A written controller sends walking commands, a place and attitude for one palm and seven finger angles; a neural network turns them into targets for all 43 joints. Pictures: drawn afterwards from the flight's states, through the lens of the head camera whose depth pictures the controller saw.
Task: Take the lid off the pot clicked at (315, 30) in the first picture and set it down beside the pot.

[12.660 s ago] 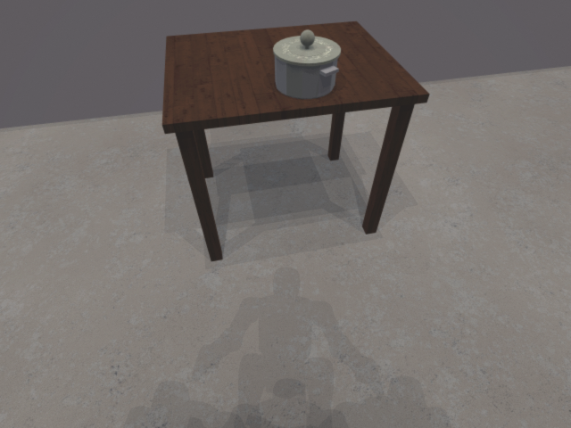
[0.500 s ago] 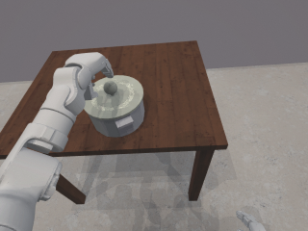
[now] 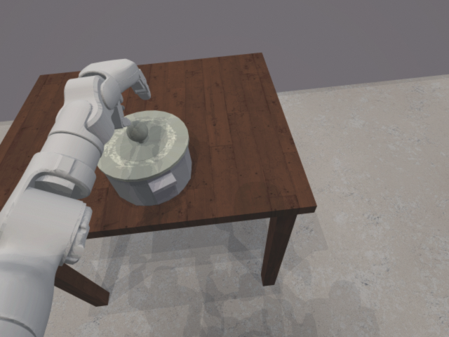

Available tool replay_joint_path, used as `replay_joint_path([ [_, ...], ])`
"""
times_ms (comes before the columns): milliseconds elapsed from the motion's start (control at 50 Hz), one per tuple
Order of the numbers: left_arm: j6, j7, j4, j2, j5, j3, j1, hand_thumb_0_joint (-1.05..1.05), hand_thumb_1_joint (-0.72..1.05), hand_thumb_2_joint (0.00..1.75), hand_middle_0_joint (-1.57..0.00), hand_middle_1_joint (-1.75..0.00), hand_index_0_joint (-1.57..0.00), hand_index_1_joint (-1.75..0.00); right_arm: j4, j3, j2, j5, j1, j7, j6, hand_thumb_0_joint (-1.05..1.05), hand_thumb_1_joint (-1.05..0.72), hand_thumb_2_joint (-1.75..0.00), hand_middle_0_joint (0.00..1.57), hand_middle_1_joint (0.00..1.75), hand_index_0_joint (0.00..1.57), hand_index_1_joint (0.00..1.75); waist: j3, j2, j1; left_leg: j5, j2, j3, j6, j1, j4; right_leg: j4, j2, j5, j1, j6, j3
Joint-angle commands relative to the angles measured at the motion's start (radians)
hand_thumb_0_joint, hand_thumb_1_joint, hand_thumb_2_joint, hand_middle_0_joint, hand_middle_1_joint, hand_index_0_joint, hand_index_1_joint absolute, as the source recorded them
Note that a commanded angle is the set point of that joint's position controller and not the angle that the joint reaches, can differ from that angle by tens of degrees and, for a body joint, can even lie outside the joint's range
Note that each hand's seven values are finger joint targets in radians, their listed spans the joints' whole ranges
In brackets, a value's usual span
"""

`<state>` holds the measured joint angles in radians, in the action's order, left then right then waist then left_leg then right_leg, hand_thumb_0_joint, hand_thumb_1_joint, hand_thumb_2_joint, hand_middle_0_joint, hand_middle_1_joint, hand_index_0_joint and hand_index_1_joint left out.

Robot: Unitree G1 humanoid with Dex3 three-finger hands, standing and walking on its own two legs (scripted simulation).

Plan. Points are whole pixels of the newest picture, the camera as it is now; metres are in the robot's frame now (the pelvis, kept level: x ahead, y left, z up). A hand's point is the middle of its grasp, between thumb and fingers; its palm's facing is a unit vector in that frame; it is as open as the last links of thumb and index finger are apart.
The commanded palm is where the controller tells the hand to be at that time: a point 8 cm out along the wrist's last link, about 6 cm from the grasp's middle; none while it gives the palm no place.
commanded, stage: move the open hand above the knob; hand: left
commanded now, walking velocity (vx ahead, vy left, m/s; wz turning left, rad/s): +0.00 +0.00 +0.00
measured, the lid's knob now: (137, 131) +0.51 +0.16 +0.08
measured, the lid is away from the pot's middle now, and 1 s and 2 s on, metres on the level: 0.00 0.00 0.00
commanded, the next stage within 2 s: lower the open fingers around the knob in 0.48 s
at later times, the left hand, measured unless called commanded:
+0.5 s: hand (121, 107) +0.47 +0.16 +0.17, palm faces -0.27 -0.04 -0.96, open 10.0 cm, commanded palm +0.46 +0.16 +0.23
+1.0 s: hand (122, 123) +0.46 +0.16 +0.15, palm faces -0.34 -0.04 -0.94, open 10.0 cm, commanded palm +0.47 +0.17 +0.20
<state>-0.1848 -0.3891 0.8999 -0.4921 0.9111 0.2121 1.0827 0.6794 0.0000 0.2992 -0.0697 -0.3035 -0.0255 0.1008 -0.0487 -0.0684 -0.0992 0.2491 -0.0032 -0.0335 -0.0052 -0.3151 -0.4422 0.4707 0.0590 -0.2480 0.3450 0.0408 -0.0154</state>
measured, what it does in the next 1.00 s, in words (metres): stands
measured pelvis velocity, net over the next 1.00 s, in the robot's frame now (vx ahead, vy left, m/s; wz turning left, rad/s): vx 0.00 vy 0.00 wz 0.01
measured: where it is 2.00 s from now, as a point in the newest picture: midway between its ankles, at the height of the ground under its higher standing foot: outside the picture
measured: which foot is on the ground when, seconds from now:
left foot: down 0.00-1.00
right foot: down 0.00-1.00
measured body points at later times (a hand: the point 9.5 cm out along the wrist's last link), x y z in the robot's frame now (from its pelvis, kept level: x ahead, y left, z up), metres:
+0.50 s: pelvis +0.00 +0.00 +0.00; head +0.03 -0.03 +0.45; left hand +0.48 +0.15 +0.23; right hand +0.10 -0.25 -0.13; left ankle -0.02 +0.12 -0.74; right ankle -0.01 -0.15 -0.74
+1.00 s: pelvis +0.00 +0.00 +0.00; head +0.03 -0.03 +0.45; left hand +0.48 +0.16 +0.20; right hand +0.07 -0.27 -0.13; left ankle -0.02 +0.12 -0.74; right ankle -0.01 -0.15 -0.74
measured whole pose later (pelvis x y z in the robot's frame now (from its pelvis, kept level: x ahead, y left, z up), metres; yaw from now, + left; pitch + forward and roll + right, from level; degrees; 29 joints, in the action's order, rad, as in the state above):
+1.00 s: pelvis +0.00 +0.00 +0.00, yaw +0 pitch +7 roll +1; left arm -0.19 -0.38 0.93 -0.46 0.90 0.25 1.05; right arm 0.67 -0.01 0.29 -0.07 -0.28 -0.03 0.10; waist -0.05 -0.06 -0.09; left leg 0.25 0.00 -0.03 0.00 -0.32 -0.45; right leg 0.48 0.06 -0.25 0.35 0.04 -0.01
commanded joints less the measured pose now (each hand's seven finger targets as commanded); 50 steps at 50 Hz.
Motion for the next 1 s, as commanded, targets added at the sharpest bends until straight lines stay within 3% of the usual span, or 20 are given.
replay_joint_path([
  [0, 0.008, 0.052, -0.226, -0.271, 0.016, -0.093, 0.555, 0.0, -0.3, 1.46, -0.85, -0.08, -0.85, -0.08, -0.121, 0.039, 0.109, 0.003, 0.031, -0.007, -0.055, 0.0, -0.9, -0.9, 0.2, 0.3, 0.2, 0.3, -0.433, 0.062, 0.021, -0.419, 0.038, 0.012, -0.068, 0.213, 0.001, -0.01, -0.058, 0.414, -0.164, -0.063, 0.06],
  [20, 0.009, 0.053, -0.241, -0.26, 0.008, -0.095, 0.532, 0.0, -0.3, 1.46, -0.85, -0.08, -0.85, -0.08, -0.124, 0.042, 0.111, 0.005, 0.029, -0.005, -0.055, 0.0, -0.9, -0.9, 0.2, 0.3, 0.2, 0.3, -0.448, 0.053, 0.024, -0.477, 0.034, 0.019, -0.069, 0.232, -0.007, -0.01, -0.057, 0.434, -0.163, -0.064, 0.061],
  [80, -0.015, 0.051, -0.169, -0.224, 0.01, -0.066, 0.505, 0.0, -0.3, 1.46, -0.85, -0.08, -0.85, -0.08, -0.108, 0.038, 0.112, 0.001, 0.031, 0.0, -0.046, 0.0, -0.9, -0.9, 0.2, 0.3, 0.2, 0.3, -0.379, 0.106, 0.017, -0.387, 0.035, 0.009, -0.064, 0.189, 0.005, -0.015, -0.06, 0.383, -0.131, -0.061, 0.07],
  [140, -0.011, 0.047, -0.207, -0.2, 0.006, -0.042, 0.544, 0.0, -0.3, 1.46, -0.85, -0.08, -0.85, -0.08, -0.115, 0.036, 0.106, 0.003, 0.045, -0.001, -0.052, 0.0, -0.9, -0.9, 0.2, 0.3, 0.2, 0.3, -0.399, 0.071, 0.013, -0.378, 0.039, 0.013, -0.064, 0.215, -0.001, -0.013, -0.059, 0.364, -0.116, -0.063, 0.067],
  [200, -0.01, 0.05, -0.208, -0.225, 0.006, -0.057, 0.589, 0.0, -0.3, 1.46, -0.85, -0.08, -0.85, -0.08, -0.105, 0.033, 0.107, 0.002, 0.039, -0.006, -0.054, 0.0, -0.9, -0.9, 0.2, 0.3, 0.2, 0.3, -0.403, 0.088, 0.008, -0.363, 0.038, 0.016, -0.063, 0.214, 0.002, -0.013, -0.059, 0.357, -0.117, -0.064, 0.069],
  [240, -0.001, 0.051, -0.229, -0.201, 0.003, -0.04, 0.589, 0.0, -0.3, 1.46, -0.85, -0.08, -0.85, -0.08, -0.113, 0.032, 0.1, 0.004, 0.047, -0.006, -0.059, 0.0, -0.9, -0.9, 0.2, 0.3, 0.2, 0.3, -0.431, 0.058, 0.009, -0.396, 0.038, 0.021, -0.062, 0.24, -0.008, -0.009, -0.058, 0.365, -0.111, -0.064, 0.065],
  [280, -0.018, 0.05, -0.173, -0.148, 0.004, 0.0, 0.59, 0.0, -0.3, 1.46, -0.85, -0.08, -0.85, -0.08, -0.097, 0.031, 0.099, 0.001, 0.039, -0.004, -0.054, 0.0, -0.9, -0.9, 0.2, 0.3, 0.2, 0.3, -0.38, 0.08, -0.001, -0.375, 0.036, 0.018, -0.058, 0.218, -0.003, -0.011, -0.061, 0.346, -0.077, -0.065, 0.073],
  [300, -0.026, 0.051, -0.127, -0.171, 0.005, -0.025, 0.565, 0.0, -0.3, 1.46, -0.85, -0.08, -0.85, -0.08, -0.094, 0.03, 0.104, 0.002, 0.04, -0.005, -0.051, 0.0, -0.9, -0.9, 0.2, 0.3, 0.2, 0.3, -0.36, 0.095, 0.003, -0.348, 0.037, 0.017, -0.057, 0.198, -0.001, -0.013, -0.061, 0.333, -0.076, -0.066, 0.071],
  [340, -0.014, 0.054, -0.197, -0.197, 0.002, -0.046, 0.606, 0.0, -0.3, 1.46, -0.85, -0.08, -0.85, -0.08, -0.105, 0.029, 0.104, 0.005, 0.047, -0.004, -0.053, 0.0, -0.9, -0.9, 0.2, 0.3, 0.2, 0.3, -0.418, 0.078, 0.01, -0.383, 0.036, 0.018, -0.057, 0.22, -0.003, -0.004, -0.057, 0.365, -0.107, -0.066, 0.068],
  [360, -0.017, 0.052, -0.174, -0.16, 0.008, -0.014, 0.594, 0.0, -0.3, 1.46, -0.85, -0.08, -0.85, -0.08, -0.109, 0.026, 0.098, 0.004, 0.054, -0.005, -0.054, 0.0, -0.9, -0.9, 0.2, 0.3, 0.2, 0.3, -0.41, 0.068, 0.007, -0.394, 0.038, 0.018, -0.058, 0.224, -0.008, -0.003, -0.057, 0.362, -0.093, -0.067, 0.067],
  [500, -0.032, 0.058, -0.152, -0.186, 0.018, -0.043, 0.565, 0.0, -0.3, 1.46, -0.85, -0.08, -0.85, -0.08, -0.114, 0.023, 0.098, 0.005, 0.064, -0.002, -0.042, 0.0, -0.9, -0.9, 0.2, 0.3, 0.2, 0.3, -0.403, 0.097, 0.02, -0.376, 0.04, 0.013, -0.057, 0.193, 0.0, -0.004, -0.055, 0.37, -0.124, -0.067, 0.065],
  [540, -0.034, 0.056, -0.157, -0.165, 0.015, -0.022, 0.571, 0.0, -0.3, 1.46, -0.85, -0.08, -0.85, -0.08, -0.116, 0.021, 0.099, 0.003, 0.068, -0.002, -0.037, 0.0, -0.9, -0.9, 0.2, 0.3, 0.2, 0.3, -0.388, 0.099, 0.016, -0.361, 0.04, 0.012, -0.056, 0.179, 0.006, -0.007, -0.055, 0.365, -0.122, -0.066, 0.065],
  [680, -0.053, 0.023, -0.135, -0.196, 0.015, -0.042, 0.565, 0.0, -0.3, 1.46, -0.85, -0.08, -0.85, -0.08, -0.116, 0.026, 0.105, 0.004, 0.053, -0.01, -0.042, 0.0, -0.9, -0.9, 0.2, 0.3, 0.2, 0.3, -0.396, 0.132, 0.013, -0.335, 0.047, 0.006, -0.066, 0.182, 0.002, -0.012, -0.056, 0.38, -0.142, -0.062, 0.062],
  [740, -0.035, 0.016, -0.128, -0.145, 0.005, 0.003, 0.556, 0.0, -0.3, 1.46, -0.85, -0.08, -0.85, -0.08, -0.115, 0.028, 0.104, 0.003, 0.051, -0.014, -0.043, 0.0, -0.9, -0.9, 0.2, 0.3, 0.2, 0.3, -0.372, 0.126, -0.002, -0.305, 0.048, 0.001, -0.067, 0.177, 0.002, -0.02, -0.058, 0.361, -0.119, -0.06, 0.062],
  [780, -0.017, 0.028, -0.161, -0.221, 0.006, -0.056, 0.563, 0.0, -0.3, 1.46, -0.85, -0.08, -0.85, -0.08, -0.116, 0.029, 0.109, 0.003, 0.044, -0.017, -0.044, 0.0, -0.9, -0.9, 0.2, 0.3, 0.2, 0.3, -0.4, 0.111, 0.01, -0.313, 0.048, 0.0, -0.069, 0.18, 0.004, -0.016, -0.056, 0.377, -0.149, -0.061, 0.057],
  [820, 0.002, 0.039, -0.198, -0.212, 0.004, -0.057, 0.544, 0.0, -0.3, 1.46, -0.85, -0.08, -0.85, -0.08, -0.128, 0.031, 0.102, 0.006, 0.045, -0.016, -0.049, 0.0, -0.9, -0.9, 0.2, 0.3, 0.2, 0.3, -0.423, 0.07, 0.018, -0.362, 0.047, 0.005, -0.07, 0.199, -0.003, -0.014, -0.054, 0.4, -0.156, -0.066, 0.058],
  [840, 0.0, 0.045, -0.155, -0.24, 0.015, -0.086, 0.494, 0.0, -0.3, 1.46, -0.85, -0.08, -0.85, -0.08, -0.119, 0.031, 0.104, 0.007, 0.039, -0.015, -0.046, 0.0, -0.9, -0.9, 0.2, 0.3, 0.2, 0.3, -0.408, 0.095, 0.024, -0.354, 0.044, 0.006, -0.068, 0.183, -0.002, -0.011, -0.056, 0.396, -0.163, -0.064, 0.059],
  [900, -0.01, 0.052, -0.121, -0.189, 0.009, -0.036, 0.493, 0.0, -0.3, 1.46, -0.85, -0.08, -0.85, -0.08, -0.115, 0.028, 0.106, -0.002, 0.047, -0.013, -0.038, 0.0, -0.9, -0.9, 0.2, 0.3, 0.2, 0.3, -0.341, 0.095, 0.014, -0.286, 0.043, -0.003, -0.063, 0.149, 0.014, -0.022, -0.057, 0.341, -0.125, -0.064, 0.065],
  [940, 0.002, 0.059, -0.185, -0.193, 0.004, -0.039, 0.534, 0.0, -0.3, 1.46, -0.85, -0.08, -0.85, -0.08, -0.118, 0.032, 0.104, 0.0, 0.051, -0.014, -0.044, 0.0, -0.9, -0.9, 0.2, 0.3, 0.2, 0.3, -0.394, 0.063, 0.011, -0.325, 0.04, 0.005, -0.064, 0.197, 0.003, -0.014, -0.058, 0.35, -0.122, -0.066, 0.061],
  [980, 0.003, 0.064, -0.153, -0.163, 0.0, -0.018, 0.545, 0.0, -0.3, 1.46, -0.85, -0.08, -0.85, -0.08, -0.105, 0.035, 0.101, 0.001, 0.035, -0.019, -0.05, 0.0, -0.9, -0.9, 0.2, 0.3, 0.2, 0.3, -0.382, 0.075, -0.003, -0.309, 0.042, 0.005, -0.066, 0.198, 0.0, -0.02, -0.062, 0.336, -0.102, -0.064, 0.063],
])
